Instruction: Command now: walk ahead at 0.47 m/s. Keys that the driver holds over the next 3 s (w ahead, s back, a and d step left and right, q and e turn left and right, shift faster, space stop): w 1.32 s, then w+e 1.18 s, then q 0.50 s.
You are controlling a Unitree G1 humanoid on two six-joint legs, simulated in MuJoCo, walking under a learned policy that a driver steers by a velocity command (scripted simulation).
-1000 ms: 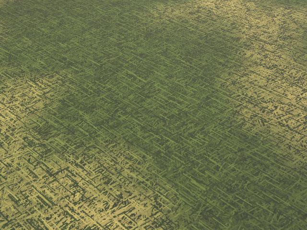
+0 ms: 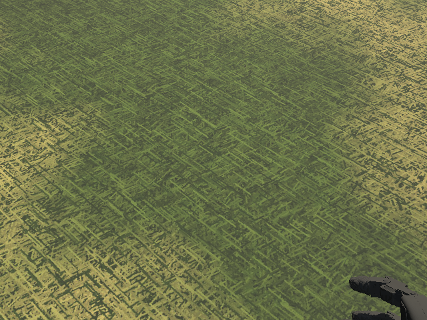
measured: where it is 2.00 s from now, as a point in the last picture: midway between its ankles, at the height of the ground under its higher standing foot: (254, 130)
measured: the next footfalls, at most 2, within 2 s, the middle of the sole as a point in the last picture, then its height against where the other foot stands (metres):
right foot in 0.54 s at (283, 311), level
left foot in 1.08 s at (212, 214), level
